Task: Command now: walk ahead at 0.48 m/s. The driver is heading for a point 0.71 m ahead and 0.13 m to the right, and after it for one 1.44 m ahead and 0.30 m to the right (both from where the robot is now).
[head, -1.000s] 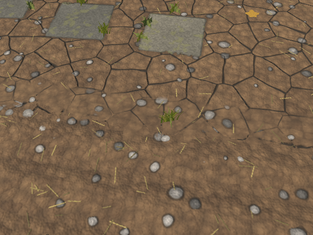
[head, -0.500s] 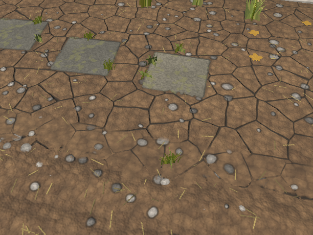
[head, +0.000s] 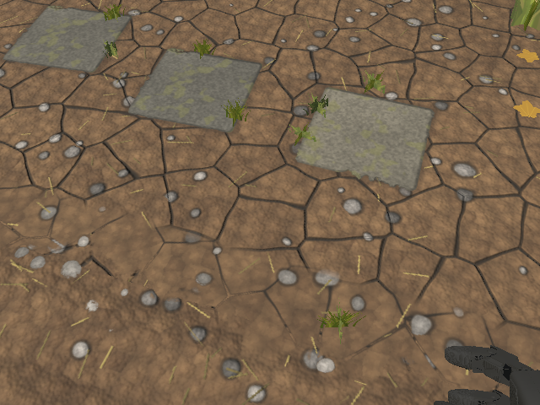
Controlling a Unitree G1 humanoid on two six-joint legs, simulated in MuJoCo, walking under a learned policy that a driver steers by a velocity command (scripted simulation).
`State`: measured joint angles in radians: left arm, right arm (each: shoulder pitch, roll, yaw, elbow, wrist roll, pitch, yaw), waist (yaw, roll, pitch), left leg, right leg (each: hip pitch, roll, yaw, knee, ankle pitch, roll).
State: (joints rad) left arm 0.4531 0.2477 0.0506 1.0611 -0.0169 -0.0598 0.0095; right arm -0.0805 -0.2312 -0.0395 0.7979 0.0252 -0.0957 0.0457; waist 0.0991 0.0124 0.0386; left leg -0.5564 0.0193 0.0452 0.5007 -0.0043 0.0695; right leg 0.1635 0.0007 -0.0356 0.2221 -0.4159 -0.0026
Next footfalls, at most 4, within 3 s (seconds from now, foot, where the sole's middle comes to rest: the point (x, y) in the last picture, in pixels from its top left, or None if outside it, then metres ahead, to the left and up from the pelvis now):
0.02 left None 0.21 0.11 -0.76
0.52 right None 0.41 -0.12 -0.76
1.00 left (265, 393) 0.47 0.10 -0.76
1.32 right None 0.33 -0.13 -0.76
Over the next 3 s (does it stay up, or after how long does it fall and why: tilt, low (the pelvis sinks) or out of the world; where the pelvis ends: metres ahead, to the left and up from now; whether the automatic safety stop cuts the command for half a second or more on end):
stays up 0.72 -0.15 0.01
